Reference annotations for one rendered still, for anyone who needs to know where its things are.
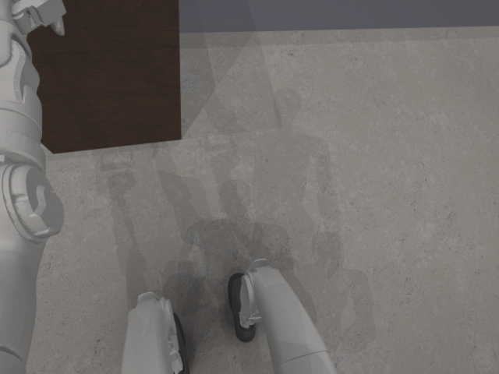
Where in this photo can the cabinet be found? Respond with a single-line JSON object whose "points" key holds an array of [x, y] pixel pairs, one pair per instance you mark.
{"points": [[113, 79]]}

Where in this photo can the robot right thigh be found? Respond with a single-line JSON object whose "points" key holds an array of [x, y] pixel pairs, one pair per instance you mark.
{"points": [[295, 345]]}

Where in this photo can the robot thigh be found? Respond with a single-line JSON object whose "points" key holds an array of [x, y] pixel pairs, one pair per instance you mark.
{"points": [[151, 325], [295, 345]]}

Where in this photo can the left robot upper arm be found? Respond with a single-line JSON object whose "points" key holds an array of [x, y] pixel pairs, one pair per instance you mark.
{"points": [[30, 212]]}

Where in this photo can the left robot hand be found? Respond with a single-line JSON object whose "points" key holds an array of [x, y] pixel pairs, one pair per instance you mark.
{"points": [[27, 15]]}

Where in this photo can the robot left thigh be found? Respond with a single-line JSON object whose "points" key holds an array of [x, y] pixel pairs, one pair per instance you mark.
{"points": [[151, 325]]}

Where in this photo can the left robot forearm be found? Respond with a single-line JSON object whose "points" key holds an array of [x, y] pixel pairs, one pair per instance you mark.
{"points": [[20, 107]]}

